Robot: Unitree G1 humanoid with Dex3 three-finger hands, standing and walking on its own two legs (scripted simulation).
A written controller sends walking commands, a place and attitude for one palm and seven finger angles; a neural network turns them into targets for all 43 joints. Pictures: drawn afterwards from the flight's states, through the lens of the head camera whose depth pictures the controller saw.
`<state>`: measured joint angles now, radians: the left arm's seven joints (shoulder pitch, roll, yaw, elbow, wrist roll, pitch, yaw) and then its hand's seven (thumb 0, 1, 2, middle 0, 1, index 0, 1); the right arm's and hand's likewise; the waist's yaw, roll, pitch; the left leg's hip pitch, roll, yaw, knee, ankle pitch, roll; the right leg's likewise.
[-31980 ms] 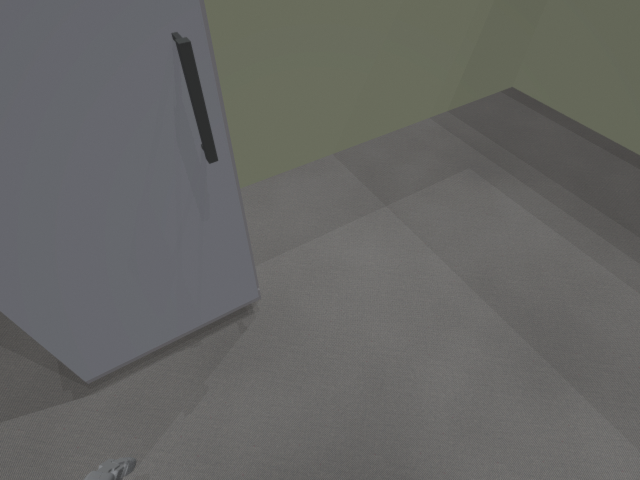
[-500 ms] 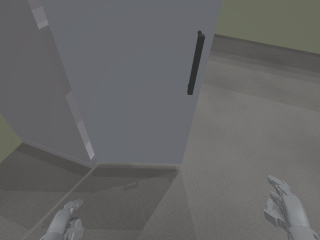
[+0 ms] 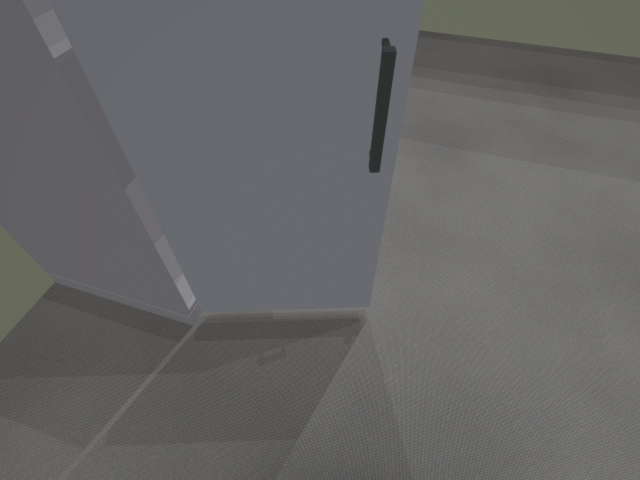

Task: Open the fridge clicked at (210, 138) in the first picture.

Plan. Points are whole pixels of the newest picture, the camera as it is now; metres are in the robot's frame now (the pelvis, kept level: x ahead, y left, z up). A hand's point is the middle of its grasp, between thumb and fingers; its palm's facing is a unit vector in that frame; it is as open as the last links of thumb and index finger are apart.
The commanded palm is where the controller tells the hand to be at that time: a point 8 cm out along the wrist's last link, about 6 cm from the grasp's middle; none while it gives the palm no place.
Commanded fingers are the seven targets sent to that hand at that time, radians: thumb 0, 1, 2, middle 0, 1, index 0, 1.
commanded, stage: let the arm hang, fingers relaxed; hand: right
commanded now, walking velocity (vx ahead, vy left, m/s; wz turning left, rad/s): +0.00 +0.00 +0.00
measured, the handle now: (379, 111) +0.71 -0.07 +0.08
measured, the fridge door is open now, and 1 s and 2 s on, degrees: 70 70 70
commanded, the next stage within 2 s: look to check the result in 0.46 s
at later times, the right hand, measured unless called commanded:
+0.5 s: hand out of the picture +0.12 -0.22 -0.15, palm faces -0.04 +0.95 -0.30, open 7.4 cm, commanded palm none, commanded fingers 0.00 -0.90 -0.90 0.20 0.30 0.20 0.30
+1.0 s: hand out of the picture +0.12 -0.21 -0.15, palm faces -0.04 +0.94 -0.33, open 7.4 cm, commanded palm none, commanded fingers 0.00 -0.90 -0.90 0.20 0.30 0.20 0.30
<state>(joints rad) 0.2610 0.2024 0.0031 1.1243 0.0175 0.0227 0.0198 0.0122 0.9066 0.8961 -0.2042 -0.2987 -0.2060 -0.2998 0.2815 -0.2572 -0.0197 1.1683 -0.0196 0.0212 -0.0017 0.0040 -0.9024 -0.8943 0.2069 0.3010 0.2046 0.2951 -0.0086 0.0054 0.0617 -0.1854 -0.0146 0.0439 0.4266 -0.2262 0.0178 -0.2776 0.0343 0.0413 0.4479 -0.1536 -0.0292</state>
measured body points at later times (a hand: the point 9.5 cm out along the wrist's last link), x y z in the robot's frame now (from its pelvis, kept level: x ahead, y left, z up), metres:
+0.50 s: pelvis +0.02 +0.01 +0.01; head +0.03 +0.01 +0.46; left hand +0.10 +0.30 -0.13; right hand +0.12 -0.27 -0.13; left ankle +0.00 +0.11 -0.74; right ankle +0.05 -0.10 -0.74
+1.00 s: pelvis +0.05 +0.03 +0.01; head +0.07 +0.03 +0.46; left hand +0.11 +0.31 -0.14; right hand +0.12 -0.26 -0.13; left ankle +0.00 +0.11 -0.74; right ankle +0.05 -0.10 -0.74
